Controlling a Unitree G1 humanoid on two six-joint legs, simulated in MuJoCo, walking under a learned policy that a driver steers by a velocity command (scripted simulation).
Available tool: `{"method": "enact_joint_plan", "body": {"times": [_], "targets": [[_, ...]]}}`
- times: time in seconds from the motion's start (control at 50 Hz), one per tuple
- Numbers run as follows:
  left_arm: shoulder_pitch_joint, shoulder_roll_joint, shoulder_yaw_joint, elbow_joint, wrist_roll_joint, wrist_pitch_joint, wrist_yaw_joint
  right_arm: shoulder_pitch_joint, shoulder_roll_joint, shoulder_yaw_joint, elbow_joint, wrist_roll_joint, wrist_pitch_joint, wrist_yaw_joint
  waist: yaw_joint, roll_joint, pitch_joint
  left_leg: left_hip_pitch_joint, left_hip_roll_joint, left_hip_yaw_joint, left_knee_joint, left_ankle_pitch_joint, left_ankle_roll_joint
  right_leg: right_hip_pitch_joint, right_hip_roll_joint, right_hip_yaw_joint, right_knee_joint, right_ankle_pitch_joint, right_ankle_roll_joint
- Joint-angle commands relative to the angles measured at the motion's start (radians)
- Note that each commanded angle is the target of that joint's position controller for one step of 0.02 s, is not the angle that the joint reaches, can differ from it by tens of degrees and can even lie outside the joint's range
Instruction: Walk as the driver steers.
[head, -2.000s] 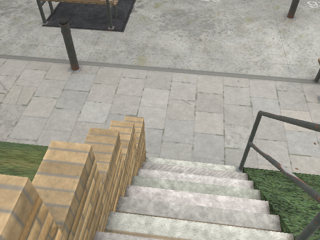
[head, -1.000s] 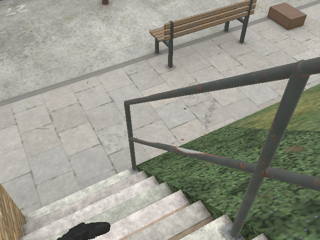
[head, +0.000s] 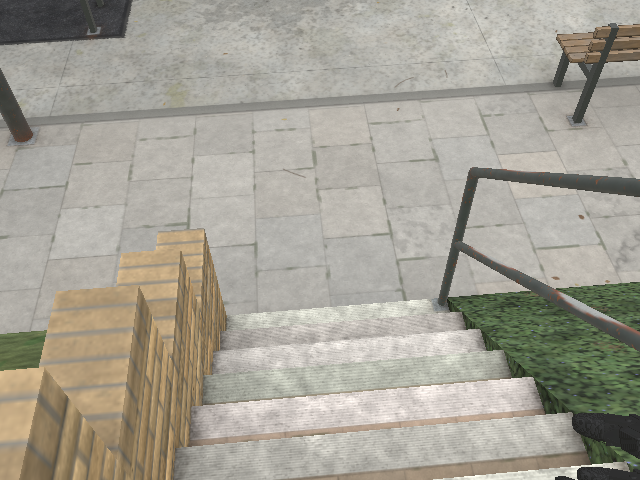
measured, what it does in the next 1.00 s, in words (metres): steps on the spot: left foot, then right foot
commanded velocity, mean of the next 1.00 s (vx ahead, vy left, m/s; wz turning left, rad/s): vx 0.00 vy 0.00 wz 0.25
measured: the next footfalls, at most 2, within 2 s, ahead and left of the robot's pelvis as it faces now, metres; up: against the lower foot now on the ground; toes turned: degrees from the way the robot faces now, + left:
left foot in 0.12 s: +0.01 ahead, +0.15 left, +0.00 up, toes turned +1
right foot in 0.60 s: +0.04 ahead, -0.11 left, +0.00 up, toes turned +15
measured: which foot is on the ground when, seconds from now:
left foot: up 0.00-0.10, down 0.12-1.00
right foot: down 0.00-0.12, up 0.14-0.58, down 0.60-1.00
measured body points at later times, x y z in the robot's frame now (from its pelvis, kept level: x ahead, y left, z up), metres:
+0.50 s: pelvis -0.02 +0.06 -0.01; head -0.03 +0.11 +0.44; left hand +0.08 +0.29 -0.14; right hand +0.13 -0.14 -0.10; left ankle -0.03 +0.15 -0.71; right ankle +0.04 -0.10 -0.60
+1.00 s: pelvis +0.02 +0.00 +0.03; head +0.03 +0.01 +0.48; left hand -0.02 +0.22 -0.12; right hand +0.11 -0.21 -0.12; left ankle -0.03 +0.15 -0.71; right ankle +0.00 -0.12 -0.71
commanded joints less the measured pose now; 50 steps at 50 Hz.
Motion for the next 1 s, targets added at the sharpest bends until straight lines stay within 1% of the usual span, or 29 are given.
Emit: {"method": "enact_joint_plan", "body": {"times": [0.02, 0.04, 0.06, 0.08, 0.1, 0.12, 0.14, 0.16, 0.18, 0.2, 0.22, 0.26, 0.28, 0.34, 0.4, 0.44, 0.46, 0.5, 0.54, 0.56, 0.58, 0.6, 0.64, 0.66, 0.68, 0.72, 0.78, 0.84, 1.0], "targets": [[-0.144, 0.182, 0.050, -0.125, 0.000, -0.015, 0.025, 0.014, -0.019, 0.013, -0.066, -0.001, -0.017, 0.017, -0.052, -0.173, -0.138, 0.191, 0.059, 0.187, -0.251, 0.058, 0.023, 0.003, -0.168, 0.069, -0.187, 0.475, -0.177], [-0.201, 0.230, 0.060, -0.158, 0.008, -0.029, 0.025, 0.088, -0.053, 0.000, -0.035, -0.001, -0.034, 0.022, -0.069, -0.291, -0.204, 0.320, 0.078, 0.212, -0.131, 0.229, 0.015, -0.045, -0.208, 0.060, -0.162, 0.512, -0.143], [-0.250, 0.216, 0.055, -0.179, -0.009, -0.041, 0.022, 0.143, -0.081, -0.014, -0.021, 0.007, -0.036, 0.019, -0.102, -0.345, -0.206, 0.397, 0.097, 0.213, -0.188, 0.186, 0.020, -0.092, -0.209, 0.025, -0.140, 0.510, -0.097], [-0.193, 0.183, 0.055, -0.154, -0.043, -0.033, 0.029, 0.146, -0.064, -0.011, -0.028, 0.005, -0.032, 0.019, -0.093, -0.298, -0.139, 0.426, 0.079, 0.232, -0.513, 0.011, 0.065, -0.104, -0.157, -0.030, -0.110, 0.391, -0.065], [-0.102, 0.167, 0.060, -0.112, -0.068, -0.025, 0.038, 0.198, -0.001, 0.003, -0.006, 0.004, -0.044, 0.026, -0.088, -0.282, -0.105, 0.489, 0.071, 0.192, -0.846, -0.125, 0.137, -0.072, -0.135, -0.029, -0.061, 0.242, -0.028], [-0.086, 0.151, 0.061, -0.115, -0.029, -0.026, 0.058, 0.395, -0.042, -0.025, 0.091, -0.013, -0.051, 0.028, -0.164, -0.075, -0.124, 0.711, -0.039, 0.345, -0.772, 0.007, 0.124, -0.228, -0.074, -0.121, 0.234, 0.140, -0.019], [-0.080, 0.045, 0.031, -0.206, -0.018, -0.024, 0.047, 0.443, -0.161, -0.049, 0.096, -0.013, -0.065, 0.040, -0.080, 0.286, -0.053, 0.816, 0.162, -0.226, -0.850, 0.404, 0.232, -0.585, 0.018, -0.012, 0.611, -0.428, 0.034], [-0.074, 0.064, 0.031, -0.233, -0.008, -0.042, 0.036, 0.370, -0.256, -0.062, 0.071, -0.032, -0.091, 0.068, -0.056, 0.269, -0.153, 0.794, 0.348, -0.569, -0.911, 0.703, 0.333, -0.685, 0.056, 0.224, 0.766, -0.405, 0.048], [-0.248, 0.105, 0.045, -0.294, -0.076, -0.038, 0.040, 0.334, -0.283, -0.075, 0.081, -0.061, -0.098, 0.085, -0.113, 0.166, -0.105, 0.662, 0.413, -0.768, -1.136, 0.308, 0.395, -0.779, 0.121, 0.250, 0.805, -0.346, 0.033], [-0.298, 0.113, 0.053, -0.282, -0.092, -0.020, 0.061, 0.323, -0.226, -0.055, 0.093, -0.065, -0.098, 0.080, -0.116, 0.056, -0.007, 0.621, 0.404, -0.784, -1.133, 0.003, 0.392, -0.841, 0.120, 0.290, 0.823, -0.249, 0.038], [-0.285, 0.090, 0.050, -0.256, -0.073, 0.001, 0.074, 0.320, -0.153, -0.028, 0.116, -0.051, -0.085, 0.063, -0.117, 0.038, 0.013, 0.613, 0.390, -0.705, -1.095, -0.116, 0.361, -0.872, 0.133, 0.314, 0.847, -0.168, 0.047], [-0.135, 0.057, 0.048, -0.170, -0.053, 0.034, 0.064, 0.139, -0.065, 0.031, 0.106, -0.064, -0.068, 0.017, 0.016, 0.065, -0.001, 0.315, 0.328, -0.454, -0.986, 0.049, 0.296, -0.610, 0.129, 0.297, 0.910, 0.137, 0.069], [-0.050, 0.034, 0.046, -0.131, -0.038, 0.044, 0.050, 0.064, -0.017, 0.061, 0.099, -0.056, -0.057, 0.002, 0.070, 0.078, -0.019, 0.208, 0.283, -0.343, -0.957, 0.132, 0.259, -0.487, 0.132, 0.251, 0.956, 0.235, 0.084], [-0.023, -0.003, 0.033, -0.129, -0.036, 0.049, 0.035, 0.076, 0.014, 0.102, 0.102, -0.044, -0.047, -0.018, 0.056, 0.070, -0.039, 0.163, 0.232, -0.217, -0.925, 0.251, 0.266, -0.396, 0.162, 0.133, 1.099, 0.332, 0.130], [-0.117, -0.030, 0.016, -0.178, -0.020, 0.042, 0.041, 0.228, 0.025, 0.103, 0.148, -0.042, -0.049, -0.040, -0.030, 0.073, -0.044, 0.365, 0.230, -0.190, -0.876, 0.299, 0.320, -0.487, 0.156, 0.156, 1.000, 0.307, 0.142], [-0.172, -0.057, -0.002, -0.209, -0.007, 0.043, 0.022, 0.261, 0.028, 0.087, 0.163, -0.036, -0.044, -0.049, -0.046, 0.105, -0.032, 0.475, 0.198, -0.175, -0.915, 0.140, 0.262, -0.432, 0.092, 0.140, 0.518, 0.292, 0.123], [-0.142, -0.040, 0.013, -0.181, -0.015, 0.026, 0.009, 0.263, 0.007, 0.081, 0.176, -0.061, -0.054, -0.053, -0.048, 0.134, -0.087, 0.470, 0.231, -0.212, -0.893, 0.229, 0.269, -0.332, 0.080, 0.150, 0.589, 0.363, 0.127], [-0.065, -0.020, 0.021, -0.160, -0.029, 0.012, -0.006, 0.193, -0.010, 0.076, 0.170, -0.065, -0.068, -0.041, -0.004, 0.178, -0.094, 0.378, 0.260, -0.228, -0.899, 0.365, 0.279, -0.177, 0.068, 0.125, 0.587, 0.283, 0.116], [-0.029, -0.017, 0.018, -0.142, -0.021, 0.006, -0.008, 0.142, -0.002, 0.068, 0.159, -0.050, -0.081, -0.019, -0.001, 0.162, -0.035, 0.324, 0.256, -0.232, -0.911, 0.468, 0.293, -0.096, 0.062, 0.104, 0.435, 0.213, 0.088], [-0.100, -0.031, 0.006, -0.193, -0.046, 0.013, -0.004, 0.181, 0.001, 0.060, 0.165, -0.019, -0.067, -0.010, -0.037, 0.212, 0.071, 0.444, 0.221, -0.218, -1.010, 0.355, 0.279, -0.184, 0.067, 0.093, -0.034, -0.151, 0.047], [-0.043, -0.038, 0.011, -0.119, -0.034, 0.015, -0.014, 0.235, -0.001, 0.050, 0.194, -0.044, -0.075, -0.005, -0.042, 0.176, 0.002, 0.356, 0.227, -0.257, -1.015, 0.323, 0.275, 0.046, 0.099, 0.032, 0.052, -0.018, 0.056], [0.066, -0.062, 0.010, -0.074, -0.027, 0.025, -0.021, 0.209, 0.011, 0.054, 0.197, -0.046, -0.080, 0.005, 0.009, 0.165, -0.034, 0.329, 0.209, -0.242, -1.021, 0.231, 0.274, 0.187, 0.104, 0.031, -0.069, -0.009, 0.026], [0.153, -0.045, 0.018, -0.017, -0.008, 0.028, -0.035, 0.206, 0.040, 0.051, 0.204, -0.043, -0.094, 0.030, 0.013, 0.079, -0.016, 0.267, 0.138, -0.211, -1.024, 0.128, 0.206, 0.299, 0.095, 0.056, -0.107, 0.088, -0.016], [0.142, -0.035, 0.022, -0.011, -0.014, 0.023, -0.037, 0.198, 0.021, 0.043, 0.206, -0.028, -0.089, 0.039, -0.004, 0.024, 0.010, 0.257, 0.120, -0.168, -1.042, 0.030, 0.180, 0.264, 0.087, 0.090, -0.147, 0.112, -0.045], [0.133, -0.046, 0.019, -0.007, -0.014, 0.013, -0.034, 0.171, 0.021, 0.041, 0.204, -0.015, -0.075, 0.035, -0.003, -0.019, 0.044, 0.308, 0.099, -0.085, -1.032, -0.156, 0.169, 0.136, 0.078, 0.132, -0.233, 0.041, -0.061], [0.110, -0.065, 0.008, 0.009, -0.014, -0.010, -0.028, 0.158, 0.066, 0.054, 0.208, -0.019, -0.055, 0.028, -0.027, -0.078, 0.067, 0.407, 0.079, -0.035, -0.980, -0.103, 0.160, 0.052, 0.081, 0.138, -0.311, 0.014, -0.060], [0.140, -0.032, 0.014, 0.013, -0.022, -0.028, -0.013, 0.206, 0.095, 0.062, 0.240, -0.039, -0.060, 0.029, -0.046, -0.075, 0.041, 0.490, 0.086, -0.024, -0.975, -0.026, 0.156, 0.034, 0.071, 0.158, -0.371, -0.024, -0.049], [0.172, -0.030, 0.013, 0.012, -0.032, -0.036, 0.008, 0.221, 0.079, 0.061, 0.280, -0.035, -0.083, 0.020, -0.037, -0.052, 0.038, 0.468, 0.109, -0.030, -1.032, 0.059, 0.137, 0.114, 0.059, 0.175, -0.395, 0.128, -0.044], [0.251, -0.008, 0.019, 0.069, -0.038, -0.036, 0.021, 0.291, 0.067, 0.066, 0.363, -0.032, -0.097, 0.002, -0.002, -0.022, -0.040, 0.509, 0.133, -0.003, -1.083, 0.328, 0.090, 0.314, 0.049, 0.169, -0.403, 0.525, -0.029]]}}
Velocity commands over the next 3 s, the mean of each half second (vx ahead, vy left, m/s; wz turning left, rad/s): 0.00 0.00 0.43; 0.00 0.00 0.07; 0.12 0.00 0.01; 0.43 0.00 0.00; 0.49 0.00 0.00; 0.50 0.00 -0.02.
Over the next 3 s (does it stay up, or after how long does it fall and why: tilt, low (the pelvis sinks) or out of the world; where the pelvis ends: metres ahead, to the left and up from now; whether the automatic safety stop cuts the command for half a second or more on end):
stays up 0.66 0.19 -0.64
